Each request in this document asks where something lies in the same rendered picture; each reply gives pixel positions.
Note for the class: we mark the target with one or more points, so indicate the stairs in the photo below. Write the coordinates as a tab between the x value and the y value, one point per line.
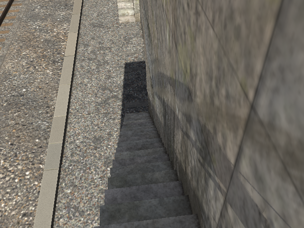
144	190
126	11

